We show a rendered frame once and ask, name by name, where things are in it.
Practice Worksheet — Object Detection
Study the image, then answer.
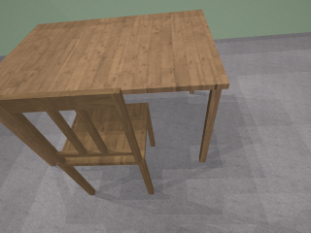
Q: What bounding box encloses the table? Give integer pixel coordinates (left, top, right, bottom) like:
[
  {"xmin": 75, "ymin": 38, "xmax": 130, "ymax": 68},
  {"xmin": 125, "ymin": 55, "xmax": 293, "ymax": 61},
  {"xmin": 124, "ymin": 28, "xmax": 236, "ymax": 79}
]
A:
[{"xmin": 0, "ymin": 9, "xmax": 230, "ymax": 166}]

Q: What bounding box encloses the chair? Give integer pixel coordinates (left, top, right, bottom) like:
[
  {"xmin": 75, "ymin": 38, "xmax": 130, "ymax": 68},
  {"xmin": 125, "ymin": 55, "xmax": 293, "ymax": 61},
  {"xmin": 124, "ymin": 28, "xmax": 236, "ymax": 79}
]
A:
[{"xmin": 0, "ymin": 87, "xmax": 156, "ymax": 195}]

